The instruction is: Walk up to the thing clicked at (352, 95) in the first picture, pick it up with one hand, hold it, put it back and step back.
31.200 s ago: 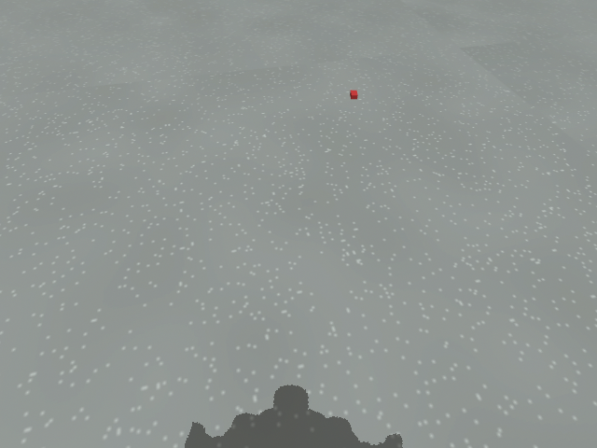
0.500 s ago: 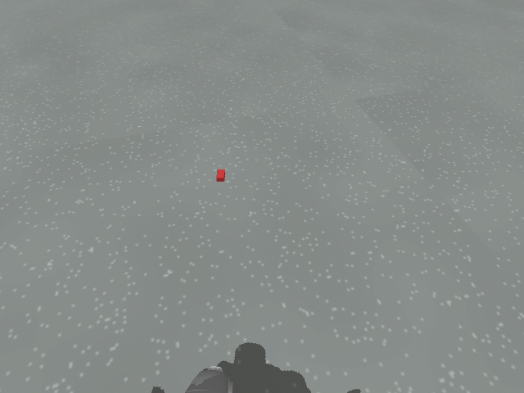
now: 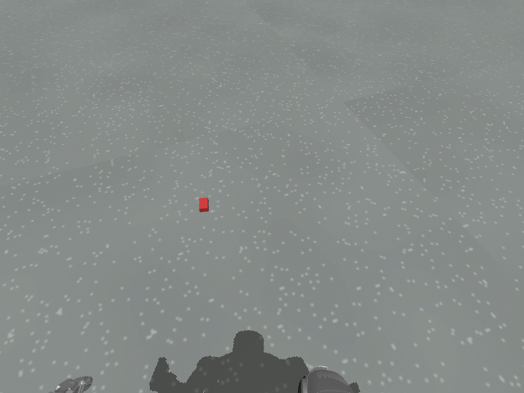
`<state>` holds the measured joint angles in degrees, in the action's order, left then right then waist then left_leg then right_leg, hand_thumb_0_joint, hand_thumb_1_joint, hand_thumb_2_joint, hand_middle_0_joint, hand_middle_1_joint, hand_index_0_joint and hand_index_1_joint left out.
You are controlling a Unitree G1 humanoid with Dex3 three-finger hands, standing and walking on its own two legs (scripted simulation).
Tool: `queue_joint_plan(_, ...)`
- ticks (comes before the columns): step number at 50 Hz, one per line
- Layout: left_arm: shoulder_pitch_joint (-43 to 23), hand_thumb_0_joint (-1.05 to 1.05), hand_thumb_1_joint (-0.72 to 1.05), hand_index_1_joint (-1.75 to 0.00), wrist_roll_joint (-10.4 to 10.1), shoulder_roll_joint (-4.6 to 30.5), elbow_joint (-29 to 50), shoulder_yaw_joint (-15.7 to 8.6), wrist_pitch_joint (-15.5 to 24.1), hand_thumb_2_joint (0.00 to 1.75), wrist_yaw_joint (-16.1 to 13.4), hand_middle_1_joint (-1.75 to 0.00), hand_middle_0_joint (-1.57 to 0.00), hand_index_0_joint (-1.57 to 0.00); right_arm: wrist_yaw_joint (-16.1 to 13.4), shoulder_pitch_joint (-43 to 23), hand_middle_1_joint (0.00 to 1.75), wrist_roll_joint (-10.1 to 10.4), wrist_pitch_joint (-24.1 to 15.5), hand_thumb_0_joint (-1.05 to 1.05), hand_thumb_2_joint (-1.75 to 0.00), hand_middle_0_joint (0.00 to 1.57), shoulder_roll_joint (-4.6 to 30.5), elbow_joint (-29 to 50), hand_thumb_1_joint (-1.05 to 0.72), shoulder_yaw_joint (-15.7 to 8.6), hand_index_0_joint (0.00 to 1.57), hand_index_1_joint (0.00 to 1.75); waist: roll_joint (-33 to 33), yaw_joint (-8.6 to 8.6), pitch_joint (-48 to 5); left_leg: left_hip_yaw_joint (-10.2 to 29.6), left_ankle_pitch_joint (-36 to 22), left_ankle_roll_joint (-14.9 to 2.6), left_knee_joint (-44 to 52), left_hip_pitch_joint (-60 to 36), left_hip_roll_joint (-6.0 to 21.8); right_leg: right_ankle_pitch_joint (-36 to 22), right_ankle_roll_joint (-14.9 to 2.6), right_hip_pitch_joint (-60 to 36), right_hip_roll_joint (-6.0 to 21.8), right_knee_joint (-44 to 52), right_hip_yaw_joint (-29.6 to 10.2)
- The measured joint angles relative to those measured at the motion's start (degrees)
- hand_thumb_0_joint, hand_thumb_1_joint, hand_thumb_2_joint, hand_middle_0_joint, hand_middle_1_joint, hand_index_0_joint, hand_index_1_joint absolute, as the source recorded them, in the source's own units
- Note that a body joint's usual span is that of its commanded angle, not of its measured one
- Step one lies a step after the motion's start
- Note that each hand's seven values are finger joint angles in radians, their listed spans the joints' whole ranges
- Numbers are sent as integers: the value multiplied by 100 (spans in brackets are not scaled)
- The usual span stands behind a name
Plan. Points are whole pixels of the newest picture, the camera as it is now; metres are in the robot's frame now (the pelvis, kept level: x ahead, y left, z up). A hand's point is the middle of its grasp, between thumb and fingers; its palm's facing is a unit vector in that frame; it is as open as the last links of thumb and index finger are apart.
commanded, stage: walk up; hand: left
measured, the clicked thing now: (203, 204) +1.03 +0.30 -0.75
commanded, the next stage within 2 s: none
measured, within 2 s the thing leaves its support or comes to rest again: neither
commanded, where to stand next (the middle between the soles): +0.64 +0.04 m, yaw +1 degrees
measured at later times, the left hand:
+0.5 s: hand (106, 351) +0.22 +0.29 -0.15, palm faces +0.04 -0.93 -0.36, open 7.3 cm
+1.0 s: hand (138, 229) +0.47 +0.29 -0.13, palm faces -0.07 -0.91 -0.40, open 7.3 cm
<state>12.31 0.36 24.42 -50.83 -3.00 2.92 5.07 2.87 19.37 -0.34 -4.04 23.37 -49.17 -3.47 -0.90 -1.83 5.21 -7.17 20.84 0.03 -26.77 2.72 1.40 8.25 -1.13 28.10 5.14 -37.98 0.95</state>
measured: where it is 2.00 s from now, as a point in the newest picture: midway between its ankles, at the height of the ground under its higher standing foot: (257, 290)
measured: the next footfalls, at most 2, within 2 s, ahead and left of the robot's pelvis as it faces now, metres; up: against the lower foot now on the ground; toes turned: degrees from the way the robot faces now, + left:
right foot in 0.06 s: +0.19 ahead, -0.13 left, +0.00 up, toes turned -4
left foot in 0.50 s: +0.36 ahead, +0.14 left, +0.00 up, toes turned +7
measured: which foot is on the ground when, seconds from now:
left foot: down 0.00-0.08, up 0.10-0.48, down 0.50-1.00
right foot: up 0.00-0.04, down 0.06-0.54, up 0.56-0.96, down 0.98-1.00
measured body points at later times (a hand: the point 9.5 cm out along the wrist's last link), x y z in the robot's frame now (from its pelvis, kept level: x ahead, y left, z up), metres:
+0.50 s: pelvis +0.21 +0.01 -0.01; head +0.23 +0.02 +0.44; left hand +0.22 +0.34 -0.12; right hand +0.32 -0.31 -0.10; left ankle +0.32 +0.14 -0.73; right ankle +0.15 -0.13 -0.73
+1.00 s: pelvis +0.39 +0.01 -0.01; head +0.41 -0.01 +0.44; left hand +0.47 +0.34 -0.10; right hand +0.41 -0.31 -0.13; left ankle +0.32 +0.14 -0.73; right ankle +0.48 -0.11 -0.73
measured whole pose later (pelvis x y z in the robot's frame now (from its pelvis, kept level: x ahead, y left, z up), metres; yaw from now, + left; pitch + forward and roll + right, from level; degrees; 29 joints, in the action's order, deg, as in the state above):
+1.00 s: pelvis +0.39 +0.01 -0.01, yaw +0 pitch -3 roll +1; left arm 14.7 1.0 23.3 -50.7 -3.3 3.7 4.0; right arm 2.4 21.1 -0.2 -2.8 24.6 -48.2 -3.4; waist 2.0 -1.8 4.9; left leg -6.6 24.6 -0.6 -35.9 7.6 3.3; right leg 9.3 -1.2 21.4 2.6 -33.4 2.5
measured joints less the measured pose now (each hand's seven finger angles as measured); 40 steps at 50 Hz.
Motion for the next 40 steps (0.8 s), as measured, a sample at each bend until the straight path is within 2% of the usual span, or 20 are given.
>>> queue_joint_plan(3, 55, 0, 91, -30, 33, -21, -11, -45, 57, 90, 7, -30, -20, -21, -15, 135, 30, 11, 61, 1, -90, 21, 79, -8, -90, -15, 21, 30, 179, -4, -147, 49, 604, 82, -581, -24, 136, -14, -66, -411, -150, 349, 162)
queue_joint_plan(4, 27, 0, 91, -30, 50, -79, -21, -75, 97, 90, -30, -30, -20, -21, -35, 125, 30, 15, 89, 1, -90, 21, 111, -47, -91, -28, 21, 30, 357, 19, -128, 137, 782, -15, -1073, 108, 310, 162, -60, -443, -274, 171, 266)
queue_joint_plan(5, 14, 0, 91, -30, 58, -112, 12, -86, 141, 90, -69, -30, -20, -21, -58, 96, 30, 20, 132, 1, -90, 21, 97, -82, -91, -26, 21, 30, 438, 42, -102, 334, 812, -103, -1732, 346, 336, 351, -61, -465, -323, -12, 343)
queue_joint_plan(8, 71, 0, 91, -30, -15, -206, 119, -32, 216, 90, -143, -30, -20, -21, -75, -30, 30, 19, 222, 1, -90, 20, 50, -169, -91, 69, 21, 30, 411, 206, -48, 615, 665, -180, -3419, 1181, 34, 591, -98, -747, -282, 5, 348)
queue_joint_plan(10, 181, 0, 91, -30, -47, -284, 141, 14, 230, 90, -183, -30, -20, -21, -57, -139, 30, 65, 220, 1, -90, 20, 66, -177, -91, 92, 21, 30, 443, 286, -31, 698, 351, -214, -3770, 1686, -24, 530, -85, -1064, -296, 377, 356)
queue_joint_plan(13, 401, 0, 91, -30, -47, -308, 122, 56, 236, 90, -211, -30, -20, -21, 3, -272, 30, 68, 193, 1, -90, 20, 92, -73, -91, 76, 21, 30, 469, 346, -21, 817, -89, -186, -3475, 2248, 68, 446, -84, -1474, -363, 896, 365)
queue_joint_plan(17, 646, 0, 90, -30, 1, -254, 103, 53, 223, 90, -216, -30, -21, -21, 81, -357, 30, 7, 218, 1, -90, 20, 124, -11, -91, 1, 21, 30, 457, 366, -40, 928, -487, -33, -2598, 2655, 229, 538, -93, -1868, -437, 1246, 440)
queue_joint_plan(20, 750, 0, 90, -30, 42, -162, 137, 14, 222, 90, -204, -30, -21, -21, 137, -385, 30, -43, 257, 1, -90, 20, 124, -52, -91, -36, 21, 30, 385, 409, -50, 806, -754, 14, -1716, 2665, 355, 744, -34, -2089, -449, 1282, 517)
queue_joint_plan(23, 811, 1, 90, -30, 45, -43, 158, -7, 211, 90, -200, -30, -21, -21, 179, -423, 30, -70, 245, 1, -90, 20, 107, -96, -91, -60, 21, 30, 277, 456, -60, 672, -1015, -23, -1014, 2455, 398, 1076, 82, -2247, -421, 1107, 571)
queue_joint_plan(26, 879, 1, 90, -30, 46, 81, 123, -12, 148, 90, -208, -30, -21, -21, 172, -447, 30, -95, 156, 1, -90, 20, 76, -96, -91, -82, 21, 30, 74, 425, -141, 486, -1288, -86, -640, 2088, 272, 1626, 173, -2270, -250, 574, 567)
queue_joint_plan(27, 859, 1, 90, -30, 46, 118, 84, -20, 109, 90, -231, -30, -21, -21, 146, -496, 30, -118, 104, 1, -90, 20, 29, -87, -91, -90, 21, 30, -106, 414, -106, 369, -1201, -104, -781, 2043, 150, 1792, 88, -2154, -75, 127, 474)
queue_joint_plan(28, 828, 1, 90, -30, 31, 97, 47, -20, 59, 90, -256, -30, -20, -21, 114, -524, 30, -139, 49, 1, -90, 20, 18, -28, -91, -85, 21, 30, -171, 397, -80, 290, -1012, -128, -962, 2028, 104, 1893, 3, -1914, -56, -532, 276)
queue_joint_plan(30, 758, 1, 91, -30, 21, 26, -24, 43, -23, 90, -298, -30, -20, -21, 68, -533, 30, -64, -23, 1, -90, 20, -1, 83, -91, -67, 21, 30, -113, 285, -66, 286, -745, -183, -1106, 1921, 134, 2016, -122, -1381, -288, -1778, 8)
queue_joint_plan(33, 630, 1, 91, -30, -26, 52, -53, 106, -39, 90, -289, -30, -20, -21, -5, -457, 30, 15, -51, 1, -90, 20, -125, 142, -91, 15, 21, 30, -182, 174, -52, 240, -733, -192, -722, 1489, 106, 1617, -181, -698, -418, -2548, -212)
queue_joint_plan(36, 509, 1, 91, -30, -74, 88, 28, 77, -20, 90, -245, -30, -20, -21, -37, -297, 30, 43, -85, 0, -90, 21, -194, 143, -91, 99, 21, 30, -288, 133, -30, 177, -782, -207, -288, 1090, 7, 1150, -119, -219, -289, -2333, -326)
queue_joint_plan(40, 429, 0, 91, -30, -40, 67, 83, 48, -52, 90, -170, -30, -20, -21, -52, -107, 30, 14, -54, 0, -90, 21, -174, 123, -91, 112, 21, 30, -254, 124, -9, 75, -687, -225, 13, 679, -46, 787, 38, 75, -86, -1546, -274)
